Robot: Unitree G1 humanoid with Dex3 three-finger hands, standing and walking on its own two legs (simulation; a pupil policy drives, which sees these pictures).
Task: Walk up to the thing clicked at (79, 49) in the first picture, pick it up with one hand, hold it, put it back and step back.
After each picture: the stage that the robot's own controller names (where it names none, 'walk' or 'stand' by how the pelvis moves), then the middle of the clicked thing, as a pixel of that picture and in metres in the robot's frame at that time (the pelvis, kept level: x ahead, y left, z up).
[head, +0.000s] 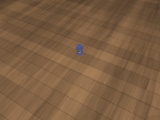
stand; (79, 49) +1.30 +0.08 -0.72
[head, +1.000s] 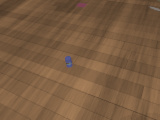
walk; (68, 61) +1.16 +0.29 -0.71
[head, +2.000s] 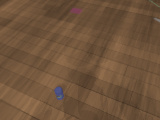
walk; (59, 93) +0.70 +0.28 -0.70
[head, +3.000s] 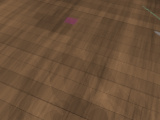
walk; out of the picture +0.41 +0.21 -0.70
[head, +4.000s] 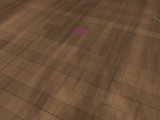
stand; out of the picture +0.36 +0.22 -0.72
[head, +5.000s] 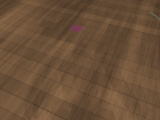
stand; out of the picture +0.35 +0.22 -0.72
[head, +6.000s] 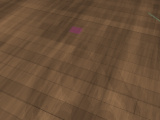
stand; out of the picture +0.35 +0.22 -0.73
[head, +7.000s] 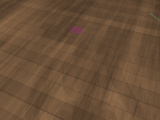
stand; out of the picture +0.35 +0.22 -0.73
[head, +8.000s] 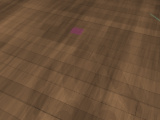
stand; out of the picture +0.35 +0.22 -0.73
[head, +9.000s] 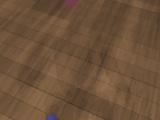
go down; (52, 119) +0.38 +0.22 -0.68
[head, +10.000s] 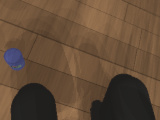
go down; (15, 60) +0.45 +0.24 -0.29
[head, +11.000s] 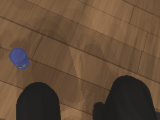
close in; (20, 59) +0.45 +0.23 -0.29
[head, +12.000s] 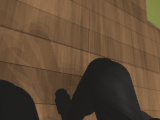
close in; out of the picture +0.44 +0.28 -0.23
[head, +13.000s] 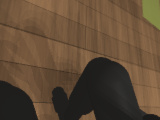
close; out of the picture +0.43 +0.28 -0.23
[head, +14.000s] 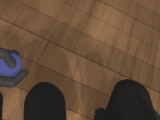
lift; (10, 68) +0.36 +0.26 -0.09
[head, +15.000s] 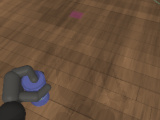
hold; (36, 89) +0.33 +0.18 +0.03
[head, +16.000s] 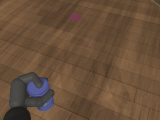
hold; (41, 94) +0.32 +0.17 +0.00
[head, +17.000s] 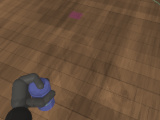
hold; (42, 95) +0.33 +0.17 -0.01
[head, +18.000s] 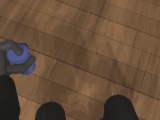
crouch; (22, 60) +0.43 +0.20 -0.09
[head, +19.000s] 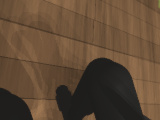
lower; out of the picture +0.44 +0.28 -0.24
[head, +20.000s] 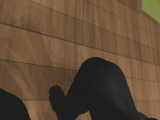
lower; out of the picture +0.44 +0.29 -0.23
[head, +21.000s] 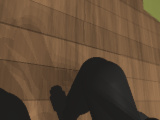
lower; out of the picture +0.44 +0.29 -0.23
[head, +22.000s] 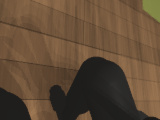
lower; out of the picture +0.44 +0.29 -0.23
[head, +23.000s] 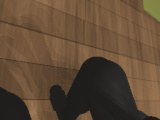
loosen; out of the picture +0.45 +0.29 -0.23
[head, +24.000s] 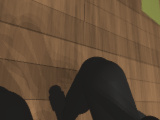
withdraw; out of the picture +0.44 +0.28 -0.24
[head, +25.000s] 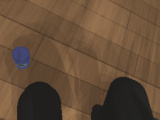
walk; (21, 58) +0.45 +0.23 -0.29
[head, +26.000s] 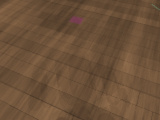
stand; out of the picture +0.38 +0.19 -0.65
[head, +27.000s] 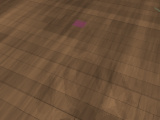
stand; out of the picture +0.39 +0.21 -0.67
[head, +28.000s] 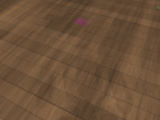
stand; out of the picture +0.39 +0.20 -0.67
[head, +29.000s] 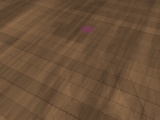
walk; out of the picture +0.40 +0.20 -0.72
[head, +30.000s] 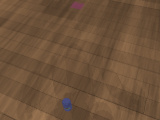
walk; (67, 104) +0.53 +0.18 -0.70
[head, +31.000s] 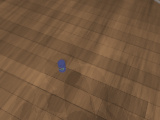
walk; (61, 66) +0.86 +0.19 -0.70
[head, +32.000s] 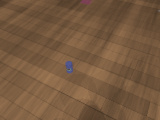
stand; (69, 67) +1.00 +0.20 -0.71
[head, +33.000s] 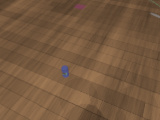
stand; (65, 71) +1.00 +0.22 -0.73
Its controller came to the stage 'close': yes
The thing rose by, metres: 0.72
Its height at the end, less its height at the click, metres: +0.00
